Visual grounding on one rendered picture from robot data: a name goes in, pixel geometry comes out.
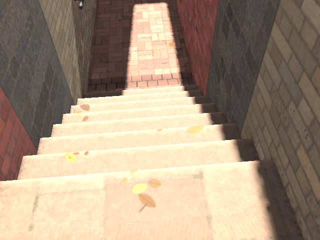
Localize stairs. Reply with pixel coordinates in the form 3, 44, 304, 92
17, 85, 259, 180

